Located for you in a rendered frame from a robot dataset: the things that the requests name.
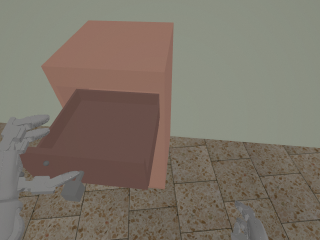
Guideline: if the cabinet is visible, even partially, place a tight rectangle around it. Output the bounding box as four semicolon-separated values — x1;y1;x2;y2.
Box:
41;20;174;190

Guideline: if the right robot hand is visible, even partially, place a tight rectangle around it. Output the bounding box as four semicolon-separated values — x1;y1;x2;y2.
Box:
230;200;269;240

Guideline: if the left robot hand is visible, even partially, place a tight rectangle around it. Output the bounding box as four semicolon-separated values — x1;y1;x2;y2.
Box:
0;114;80;201

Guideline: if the robot left forearm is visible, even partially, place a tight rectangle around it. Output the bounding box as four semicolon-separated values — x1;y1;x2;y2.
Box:
0;199;25;240

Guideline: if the handle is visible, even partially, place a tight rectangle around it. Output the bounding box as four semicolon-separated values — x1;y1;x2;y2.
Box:
60;170;85;202

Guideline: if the drawer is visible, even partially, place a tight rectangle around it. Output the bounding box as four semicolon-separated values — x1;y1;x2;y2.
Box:
19;89;160;190

